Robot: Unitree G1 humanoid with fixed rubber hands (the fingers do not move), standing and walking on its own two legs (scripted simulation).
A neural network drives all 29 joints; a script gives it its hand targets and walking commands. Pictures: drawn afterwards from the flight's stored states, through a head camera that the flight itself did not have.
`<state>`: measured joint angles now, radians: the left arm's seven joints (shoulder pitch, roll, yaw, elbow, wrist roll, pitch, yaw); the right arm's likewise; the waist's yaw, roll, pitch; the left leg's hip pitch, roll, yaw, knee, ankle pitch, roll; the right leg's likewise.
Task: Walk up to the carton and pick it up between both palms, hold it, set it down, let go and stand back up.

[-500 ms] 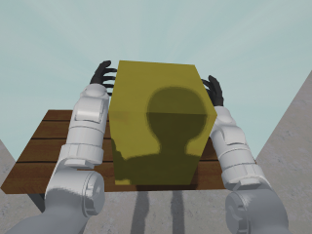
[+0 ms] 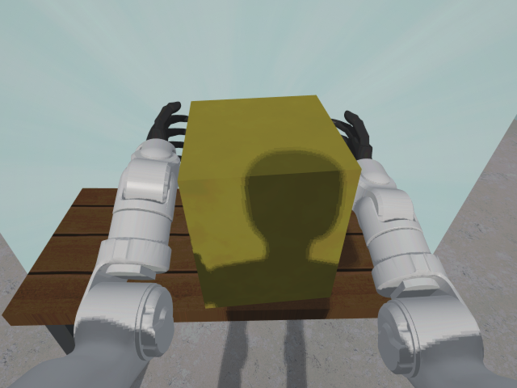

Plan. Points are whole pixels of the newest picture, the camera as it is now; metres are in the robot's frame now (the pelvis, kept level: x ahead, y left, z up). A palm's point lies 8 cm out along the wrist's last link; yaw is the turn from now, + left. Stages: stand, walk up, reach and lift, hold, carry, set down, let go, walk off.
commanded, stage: reach and lift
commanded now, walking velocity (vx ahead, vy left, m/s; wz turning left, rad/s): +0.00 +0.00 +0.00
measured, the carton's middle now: (261, 200) +0.38 -0.02 +0.16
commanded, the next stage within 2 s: hold in 0.42 s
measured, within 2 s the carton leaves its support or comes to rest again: neither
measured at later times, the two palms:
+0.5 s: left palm (155, 143) +0.40 +0.13 +0.25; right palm (357, 150) +0.39 -0.16 +0.25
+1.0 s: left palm (152, 136) +0.38 +0.13 +0.27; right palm (364, 139) +0.38 -0.16 +0.27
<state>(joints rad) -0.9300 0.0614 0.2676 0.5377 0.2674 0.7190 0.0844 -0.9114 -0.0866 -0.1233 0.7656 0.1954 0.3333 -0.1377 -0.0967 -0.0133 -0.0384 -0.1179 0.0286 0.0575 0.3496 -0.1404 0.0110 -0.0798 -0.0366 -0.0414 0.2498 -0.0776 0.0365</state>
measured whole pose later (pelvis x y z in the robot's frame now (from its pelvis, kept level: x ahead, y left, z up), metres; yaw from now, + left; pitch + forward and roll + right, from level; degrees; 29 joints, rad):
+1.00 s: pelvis +0.00 +0.00 +0.00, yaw +0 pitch -5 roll -1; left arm -0.95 0.06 0.27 0.48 0.23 0.88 0.12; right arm -1.00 -0.14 -0.08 0.76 0.31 0.52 -0.17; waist -0.09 -0.01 -0.11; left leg -0.12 0.03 0.06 0.35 -0.14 0.01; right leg -0.08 -0.04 -0.04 0.25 -0.08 0.04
